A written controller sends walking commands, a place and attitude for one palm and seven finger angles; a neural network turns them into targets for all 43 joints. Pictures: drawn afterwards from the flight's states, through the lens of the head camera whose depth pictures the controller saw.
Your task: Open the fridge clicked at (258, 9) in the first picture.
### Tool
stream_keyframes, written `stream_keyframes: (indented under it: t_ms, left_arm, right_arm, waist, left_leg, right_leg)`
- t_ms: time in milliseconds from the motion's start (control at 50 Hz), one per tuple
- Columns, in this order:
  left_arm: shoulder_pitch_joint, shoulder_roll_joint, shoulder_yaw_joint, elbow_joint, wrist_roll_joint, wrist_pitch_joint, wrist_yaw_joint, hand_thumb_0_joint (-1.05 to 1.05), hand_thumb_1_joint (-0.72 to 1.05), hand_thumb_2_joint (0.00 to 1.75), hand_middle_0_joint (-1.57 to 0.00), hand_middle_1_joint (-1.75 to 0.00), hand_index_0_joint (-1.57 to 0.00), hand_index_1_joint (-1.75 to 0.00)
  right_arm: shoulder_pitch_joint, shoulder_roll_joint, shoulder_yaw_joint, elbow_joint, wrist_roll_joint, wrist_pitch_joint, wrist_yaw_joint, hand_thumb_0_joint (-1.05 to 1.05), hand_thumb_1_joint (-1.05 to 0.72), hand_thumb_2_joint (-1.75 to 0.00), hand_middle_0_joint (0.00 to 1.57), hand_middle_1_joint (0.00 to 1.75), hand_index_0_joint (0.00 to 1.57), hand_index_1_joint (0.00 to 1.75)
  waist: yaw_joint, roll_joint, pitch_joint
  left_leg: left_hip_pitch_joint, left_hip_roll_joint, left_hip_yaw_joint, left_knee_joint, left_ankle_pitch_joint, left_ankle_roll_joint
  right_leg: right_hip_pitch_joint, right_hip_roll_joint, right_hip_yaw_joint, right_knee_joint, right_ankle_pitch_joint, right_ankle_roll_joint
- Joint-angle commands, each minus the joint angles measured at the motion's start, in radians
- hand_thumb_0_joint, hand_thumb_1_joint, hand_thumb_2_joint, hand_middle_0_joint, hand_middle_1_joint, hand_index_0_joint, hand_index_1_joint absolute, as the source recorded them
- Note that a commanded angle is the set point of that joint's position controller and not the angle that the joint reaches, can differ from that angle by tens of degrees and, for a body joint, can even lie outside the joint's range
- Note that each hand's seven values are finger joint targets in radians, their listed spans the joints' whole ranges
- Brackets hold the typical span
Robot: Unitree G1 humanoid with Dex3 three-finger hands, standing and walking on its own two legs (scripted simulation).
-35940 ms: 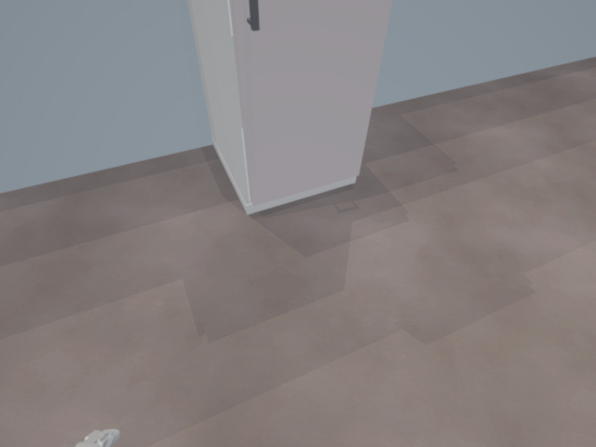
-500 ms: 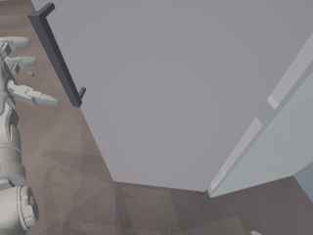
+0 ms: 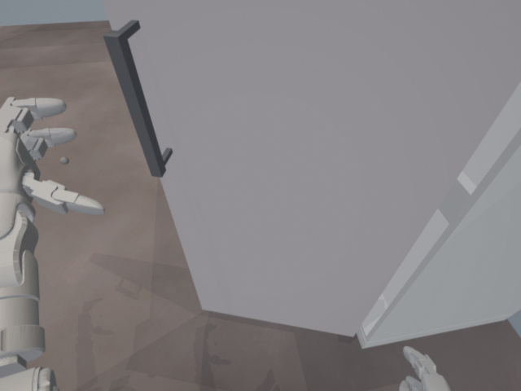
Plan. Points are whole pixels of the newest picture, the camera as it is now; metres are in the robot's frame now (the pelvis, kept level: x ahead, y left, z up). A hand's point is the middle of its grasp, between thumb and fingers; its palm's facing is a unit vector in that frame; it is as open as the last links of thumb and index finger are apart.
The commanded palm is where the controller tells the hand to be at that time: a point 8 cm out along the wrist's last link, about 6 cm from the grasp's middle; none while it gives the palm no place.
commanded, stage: slip the hand off the handle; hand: left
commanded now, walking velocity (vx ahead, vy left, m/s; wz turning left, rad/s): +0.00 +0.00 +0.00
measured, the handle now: (146, 108) +0.47 +0.23 +0.20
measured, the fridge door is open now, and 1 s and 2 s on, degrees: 70 70 70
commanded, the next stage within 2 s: draw the hand back to the body in 0.22 s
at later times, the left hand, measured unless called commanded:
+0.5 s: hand (52, 194) +0.29 +0.29 +0.19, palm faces +0.22 -0.98 -0.03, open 14.7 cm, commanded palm +0.24 +0.33 +0.20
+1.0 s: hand (32, 242) +0.23 +0.29 +0.17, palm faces +0.47 -0.85 -0.23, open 13.9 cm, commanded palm +0.18 +0.31 +0.19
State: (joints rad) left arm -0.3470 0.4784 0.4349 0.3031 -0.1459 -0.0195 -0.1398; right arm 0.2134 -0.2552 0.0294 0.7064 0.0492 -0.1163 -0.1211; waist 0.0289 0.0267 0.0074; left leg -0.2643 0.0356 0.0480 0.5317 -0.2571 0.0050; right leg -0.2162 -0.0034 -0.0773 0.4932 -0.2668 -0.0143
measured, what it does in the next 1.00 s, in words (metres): stands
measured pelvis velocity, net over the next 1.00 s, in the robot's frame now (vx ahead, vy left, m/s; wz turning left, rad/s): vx -0.01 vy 0.00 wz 0.01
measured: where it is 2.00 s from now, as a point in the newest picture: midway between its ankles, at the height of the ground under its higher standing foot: outside the picture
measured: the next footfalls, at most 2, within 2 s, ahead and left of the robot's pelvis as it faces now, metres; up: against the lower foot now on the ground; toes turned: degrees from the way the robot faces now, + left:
none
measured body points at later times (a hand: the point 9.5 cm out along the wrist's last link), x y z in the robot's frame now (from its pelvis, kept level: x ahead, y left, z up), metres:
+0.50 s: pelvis +0.00 -0.01 +0.00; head -0.02 -0.02 +0.45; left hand +0.27 +0.34 +0.19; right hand +0.19 -0.25 -0.08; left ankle +0.02 +0.11 -0.74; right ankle +0.00 -0.11 -0.74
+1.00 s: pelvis -0.01 +0.00 +0.01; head -0.03 -0.01 +0.45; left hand +0.20 +0.33 +0.19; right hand +0.19 -0.22 -0.06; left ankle +0.02 +0.11 -0.74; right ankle +0.00 -0.11 -0.74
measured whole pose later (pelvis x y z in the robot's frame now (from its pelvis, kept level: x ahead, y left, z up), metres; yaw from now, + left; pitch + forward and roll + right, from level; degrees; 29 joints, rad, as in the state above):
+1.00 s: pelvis -0.01 +0.00 +0.01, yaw +0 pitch -6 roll -1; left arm 0.12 0.37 0.39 -0.20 -0.16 0.06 0.04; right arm 0.15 -0.25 0.06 0.68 0.01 -0.22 -0.11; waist 0.07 0.04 0.07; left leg -0.14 0.04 0.04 0.45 -0.21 0.00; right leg -0.09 0.00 -0.09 0.40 -0.21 -0.02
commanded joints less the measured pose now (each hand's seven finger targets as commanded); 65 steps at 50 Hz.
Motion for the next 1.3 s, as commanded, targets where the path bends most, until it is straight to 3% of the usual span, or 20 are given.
stream_keyframes:
  t_ms: [0, 40, 80, 140, 200, 320, 340, 420, 480, 540, 620, 720, 820, 840, 860, 880, 940, 1000, 1080, 1280]
  left_arm:
    - [-0.36, 0.295, 0.057, -0.222, -0.02, -0.04, -0.016, 0.0, -0.55, 0.2, -0.25, -1.15, -0.25, -1.15]
    - [-0.337, 0.28, 0.05, -0.271, -0.025, -0.047, -0.019, 0.0, -0.55, 0.2, -0.25, -1.15, -0.25, -1.15]
    - [-0.293, 0.246, 0.036, -0.278, -0.041, -0.05, -0.022, 0.0, -0.55, 0.2, -0.25, -1.15, -0.25, -1.15]
    - [-0.195, 0.299, 0.108, -0.317, -0.047, -0.052, -0.018, 0.0, -0.55, 0.2, -0.25, -1.15, -0.25, -1.15]
    - [-0.114, 0.258, 0.102, -0.371, -0.062, -0.034, -0.021, 0.0, -0.55, 0.2, -0.25, -1.15, -0.25, -1.15]
    - [-0.18, 0.28, 0.115, -0.384, -0.067, -0.008, -0.023, 0.0, -0.55, 0.2, -0.25, -1.15, -0.25, -1.15]
    - [-0.183, 0.25, 0.094, -0.271, -0.182, 0.1, -0.103, 0.0, -0.55, 0.2, -0.25, -1.15, -0.25, -1.15]
    - [-0.279, 0.286, 0.064, -0.367, -0.209, 0.229, -0.203, 0.0, -0.55, 0.2, -0.25, -1.15, -0.25, -1.15]
    - [-0.214, 0.303, 0.073, -0.419, -0.207, 0.237, -0.242, 0.0, -0.55, 0.2, -0.25, -1.15, -0.25, -1.15]
    - [-0.042, 0.331, 0.172, -0.42, -0.232, 0.222, -0.228, 0.0, -0.55, 0.2, -0.25, -1.15, -0.25, -1.15]
    - [0.111, 0.272, 0.198, -0.396, -0.266, 0.245, -0.215, 0.0, -0.55, 0.2, -0.25, -1.15, -0.25, -1.15]
    - [0.065, 0.225, 0.123, -0.48, -0.233, 0.294, -0.185, 0.0, -0.55, 0.2, -0.25, -1.15, -0.25, -1.15]
    - [-0.072, 0.215, 0.073, -0.66, -0.208, 0.209, -0.156, 0.0, -0.37, 0.29, -0.24, -1.04, -0.24, -1.04]
    - [-0.038, 0.344, 0.139, -0.747, -0.053, 0.1, 0.057, 0.0, -0.33, 0.31, -0.24, -1.02, -0.24, -1.02]
    - [0.099, 0.197, 0.064, -0.674, -0.039, 0.061, 0.136, 0.0, -0.3, 0.32, -0.24, -1.0, -0.24, -1.0]
    - [0.189, 0.138, 0.046, -0.663, -0.029, 0.04, 0.174, 0.0, -0.26, 0.34, -0.24, -0.98, -0.24, -0.98]
    - [0.298, 0.131, 0.056, -0.741, 0.011, -0.035, 0.243, 0.0, -0.15, 0.39, -0.24, -0.92, -0.24, -0.92]
    - [0.365, 0.099, 0.048, -0.759, 0.033, -0.083, 0.273, 0.0, -0.04, 0.44, -0.23, -0.85, -0.23, -0.85]
    - [0.385, 0.061, 0.007, -0.744, 0.054, -0.107, 0.288, 0.0, 0.1, 0.51, -0.23, -0.77, -0.23, -0.77]
    - [0.601, 0.056, 0.027, -0.829, 0.067, -0.14, 0.289, 0.0, 0.47, 0.69, -0.22, -0.55, -0.22, -0.55]
  right_arm:
    - [-0.08, -0.145, -0.047, -0.125, 0.004, -0.058, -0.02, 0.0, -0.9, -0.9, 0.2, 0.3, 0.2, 0.3]
    - [-0.093, -0.139, -0.043, -0.137, 0.003, -0.063, -0.018, 0.0, -0.9, -0.9, 0.2, 0.3, 0.2, 0.3]
    - [-0.106, -0.133, -0.037, -0.142, 0.005, -0.068, -0.014, 0.0, -0.9, -0.9, 0.2, 0.3, 0.2, 0.3]
    - [-0.119, -0.138, -0.038, -0.151, 0.001, -0.069, -0.011, 0.0, -0.9, -0.9, 0.2, 0.3, 0.2, 0.3]
    - [-0.14, -0.128, -0.034, -0.165, 0.003, -0.072, -0.007, 0.0, -0.9, -0.9, 0.2, 0.3, 0.2, 0.3]
    - [-0.152, -0.131, -0.029, -0.141, 0.002, -0.074, -0.022, 0.0, -0.9, -0.9, 0.2, 0.3, 0.2, 0.3]
    - [-0.18, -0.154, -0.028, -0.135, 0.031, -0.075, -0.037, 0.0, -0.9, -0.9, 0.2, 0.3, 0.2, 0.3]
    - [-0.214, -0.148, -0.012, -0.165, 0.044, -0.099, -0.062, 0.0, -0.9, -0.9, 0.2, 0.3, 0.2, 0.3]
    - [-0.213, -0.146, -0.01, -0.184, 0.04, -0.109, -0.053, 0.0, -0.9, -0.9, 0.2, 0.3, 0.2, 0.3]
    - [-0.206, -0.151, -0.017, -0.202, 0.03, -0.112, -0.032, 0.0, -0.9, -0.9, 0.2, 0.3, 0.2, 0.3]
    - [-0.209, -0.147, -0.019, -0.215, 0.039, -0.104, -0.01, 0.0, -0.9, -0.9, 0.2, 0.3, 0.2, 0.3]
    - [-0.229, -0.142, -0.014, -0.227, 0.046, -0.095, -0.01, 0.0, -0.9, -0.9, 0.2, 0.3, 0.2, 0.3]
    - [-0.228, -0.134, -0.003, -0.222, 0.034, -0.129, -0.036, 0.0, -0.9, -0.9, 0.2, 0.3, 0.2, 0.3]
    - [-0.2, -0.129, -0.015, -0.213, -0.028, -0.158, -0.011, 0.0, -0.9, -0.9, 0.2, 0.3, 0.2, 0.3]
    - [-0.206, -0.124, -0.012, -0.182, -0.039, -0.169, -0.006, 0.0, -0.9, -0.9, 0.2, 0.3, 0.2, 0.3]
    - [-0.197, -0.118, -0.012, -0.175, -0.04, -0.174, -0.001, 0.0, -0.9, -0.9, 0.2, 0.3, 0.2, 0.3]
    - [-0.189, -0.117, -0.03, -0.153, -0.046, -0.167, 0.008, 0.0, -0.9, -0.9, 0.2, 0.3, 0.2, 0.3]
    - [-0.182, -0.104, -0.037, -0.145, -0.051, -0.161, 0.015, 0.0, -0.9, -0.9, 0.2, 0.3, 0.2, 0.3]
    - [-0.189, -0.101, -0.042, -0.131, -0.05, -0.145, 0.016, 0.0, -0.9, -0.9, 0.2, 0.3, 0.2, 0.3]
    - [-0.194, -0.092, -0.058, -0.142, -0.061, -0.119, 0.027, 0.0, -0.9, -0.9, 0.2, 0.3, 0.2, 0.3]
  waist:
    - [-0.019, 0.057, -0.219]
    - [-0.007, 0.078, -0.261]
    - [-0.003, 0.053, -0.232]
    - [0.024, 0.048, -0.247]
    - [0.032, 0.04, -0.224]
    - [0.003, 0.047, -0.136]
    - [0.004, 0.047, -0.17]
    - [0.007, 0.1, -0.189]
    - [0.014, 0.094, -0.222]
    - [0.049, 0.02, -0.238]
    - [0.059, -0.063, -0.191]
    - [0.036, 0.046, -0.086]
    - [0.012, 0.111, -0.108]
    - [0.04, 0.128, -0.02]
    - [0.022, 0.104, -0.005]
    - [0.025, 0.069, -0.002]
    - [0.038, 0.051, -0.105]
    - [0.04, 0.07, -0.135]
    - [0.031, 0.069, -0.053]
    - [0.053, 0.022, -0.075]
  left_leg:
    - [0.125, -0.017, -0.044, -0.094, 0.127, 0.017]
    - [0.151, -0.018, -0.041, -0.087, 0.165, 0.014]
    - [0.143, -0.018, -0.047, -0.092, 0.161, 0.013]
    - [0.146, -0.02, -0.042, -0.088, 0.192, 0.013]
    - [0.144, -0.02, -0.036, -0.091, 0.22, 0.012]
    - [0.124, -0.021, -0.03, -0.1, 0.161, 0.013]
    - [0.14, -0.026, -0.036, -0.106, 0.141, 0.014]
    - [0.182, -0.031, -0.047, -0.113, 0.169, 0.023]
    - [0.203, -0.031, -0.058, -0.108, 0.212, 0.024]
    - [0.184, -0.029, -0.058, -0.102, 0.257, 0.023]
    - [0.137, -0.026, -0.048, -0.106, 0.232, 0.018]
    - [0.126, -0.021, -0.04, -0.109, 0.146, 0.013]
    - [0.195, -0.024, -0.065, -0.14, 0.087, 0.015]
    - [0.141, -0.028, -0.045, -0.133, 0.047, -0.002]
    - [0.141, -0.028, -0.045, -0.149, 0.017, -0.006]
    - [0.14, -0.026, -0.052, -0.164, 0.01, -0.007]
    - [0.184, -0.02, -0.032, -0.18, 0.034, 0.002]
    - [0.2, -0.017, -0.019, -0.194, 0.084, 0.003]
    - [0.194, -0.013, -0.019, -0.217, 0.098, 0.005]
    - [0.214, -0.012, -0.014, -0.205, 0.249, 0.005]
  right_leg:
    - [0.016, 0.019, 0.049, -0.09, 0.116, -0.004]
    - [0.045, 0.018, 0.05, -0.081, 0.155, -0.007]
    - [0.039, 0.017, 0.046, -0.083, 0.156, -0.005]
    - [0.077, 0.017, 0.045, -0.07, 0.194, -0.006]
    - [0.091, 0.014, 0.042, -0.067, 0.235, -0.003]
    - [0.045, 0.01, 0.049, -0.098, 0.171, 0.004]
    - [0.108, -0.003, 0.07, -0.123, 0.183, -0.003]
    - [0.117, -0.009, 0.075, -0.139, 0.201, 0.002]
    - [0.134, -0.007, 0.076, -0.127, 0.25, 0.001]
    - [0.169, -0.005, 0.06, -0.104, 0.311, -0.002]
    - [0.15, -0.009, 0.051, -0.099, 0.315, 0.017]
    - [0.066, -0.008, 0.074, -0.133, 0.145, 0.01]
    - [0.048, 0.016, 0.057, -0.159, 0.03, -0.002]
    - [0.026, -0.004, 0.082, -0.216, -0.013, -0.009]
    - [0.023, -0.005, 0.056, -0.216, -0.028, -0.011]
    - [0.035, -0.001, 0.047, -0.21, -0.019, -0.01]
    - [0.11, 0.004, 0.046, -0.199, 0.015, -0.008]
    - [0.153, 0.008, 0.045, -0.193, 0.07, -0.007]
    - [0.142, 0.012, 0.042, -0.209, 0.081, -0.004]
    - [0.205, 0.012, 0.04, -0.186, 0.219, -0.004]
